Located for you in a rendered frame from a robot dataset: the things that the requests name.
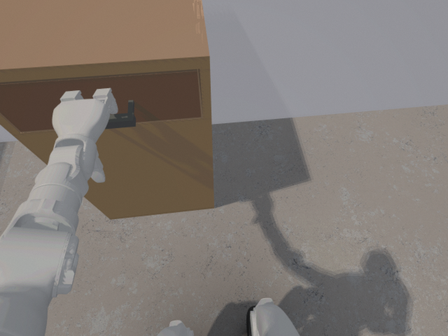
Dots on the left robot upper arm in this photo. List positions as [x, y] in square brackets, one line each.
[35, 266]

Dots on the robot right shin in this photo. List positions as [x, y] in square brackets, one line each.
[265, 301]

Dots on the left robot forearm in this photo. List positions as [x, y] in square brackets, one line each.
[56, 197]

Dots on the robot right thigh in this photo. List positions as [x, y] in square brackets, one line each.
[271, 320]

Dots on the drawer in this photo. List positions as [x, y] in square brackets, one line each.
[162, 95]

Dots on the cabinet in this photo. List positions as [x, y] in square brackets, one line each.
[157, 167]

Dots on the left robot hand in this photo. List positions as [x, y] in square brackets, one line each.
[87, 117]

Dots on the handle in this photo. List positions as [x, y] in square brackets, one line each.
[123, 119]

